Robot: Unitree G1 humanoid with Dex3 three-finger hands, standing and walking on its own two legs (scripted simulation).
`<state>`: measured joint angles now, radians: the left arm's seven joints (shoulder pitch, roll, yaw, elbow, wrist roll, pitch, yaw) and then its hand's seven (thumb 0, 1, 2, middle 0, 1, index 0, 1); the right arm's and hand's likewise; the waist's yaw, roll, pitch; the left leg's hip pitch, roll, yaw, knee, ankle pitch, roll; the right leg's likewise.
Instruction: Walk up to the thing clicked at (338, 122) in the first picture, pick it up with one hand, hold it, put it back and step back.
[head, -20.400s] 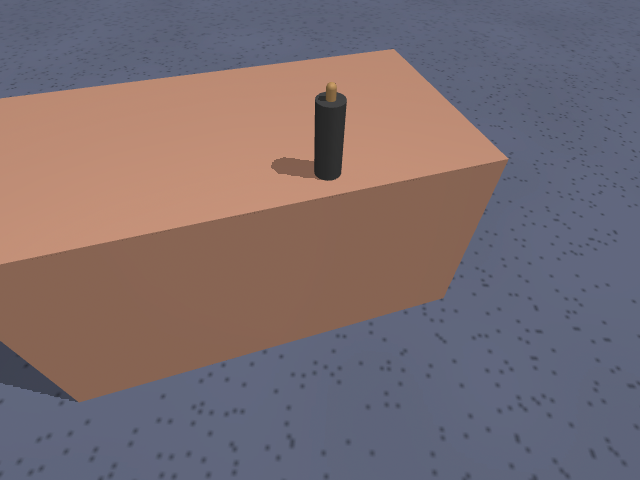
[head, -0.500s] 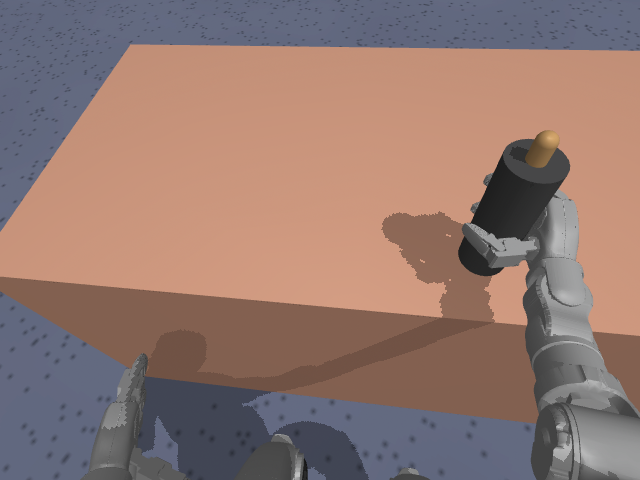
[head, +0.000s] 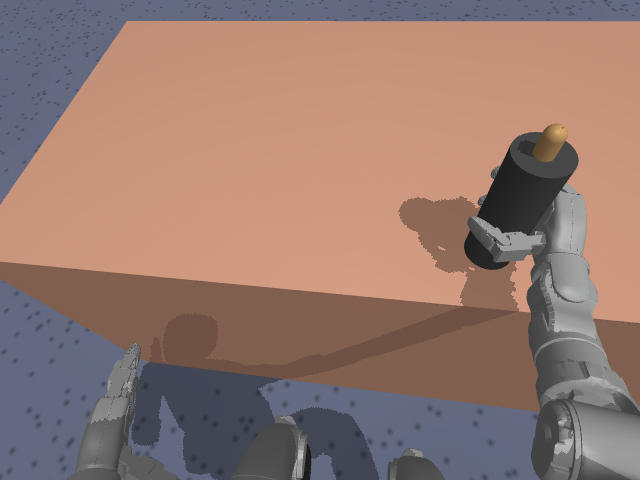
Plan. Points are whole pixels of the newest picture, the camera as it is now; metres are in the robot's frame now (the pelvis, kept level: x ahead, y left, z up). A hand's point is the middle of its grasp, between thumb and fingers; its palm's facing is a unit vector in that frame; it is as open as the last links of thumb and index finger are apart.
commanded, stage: lower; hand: right
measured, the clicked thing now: (516, 200) +0.45 -0.18 +0.07
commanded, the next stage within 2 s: loosen in 0.12 s
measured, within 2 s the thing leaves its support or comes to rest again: neither
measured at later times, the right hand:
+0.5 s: hand (504, 218) +0.45 -0.18 +0.03, palm faces +0.10 +0.99 +0.02, open 9.6 cm
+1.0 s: hand (509, 217) +0.45 -0.18 +0.03, palm faces +0.12 +0.99 +0.01, open 15.3 cm
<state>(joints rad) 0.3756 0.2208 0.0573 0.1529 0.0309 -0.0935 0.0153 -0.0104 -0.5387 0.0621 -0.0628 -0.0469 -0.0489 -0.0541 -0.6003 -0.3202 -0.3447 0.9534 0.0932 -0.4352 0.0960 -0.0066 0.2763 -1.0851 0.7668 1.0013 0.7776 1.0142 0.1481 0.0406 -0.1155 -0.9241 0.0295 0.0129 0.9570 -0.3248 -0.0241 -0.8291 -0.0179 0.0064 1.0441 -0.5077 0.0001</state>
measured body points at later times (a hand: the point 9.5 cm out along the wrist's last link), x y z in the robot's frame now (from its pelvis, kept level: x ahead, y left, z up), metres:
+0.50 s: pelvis +0.00 +0.00 -0.01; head +0.10 -0.03 +0.43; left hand +0.15 +0.27 -0.02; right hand +0.43 -0.23 +0.03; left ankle +0.07 +0.14 -0.67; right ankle +0.00 -0.12 -0.67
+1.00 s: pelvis +0.01 +0.00 -0.01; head +0.10 -0.03 +0.43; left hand +0.16 +0.27 -0.01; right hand +0.44 -0.24 +0.03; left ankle +0.07 +0.14 -0.67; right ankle +0.00 -0.12 -0.67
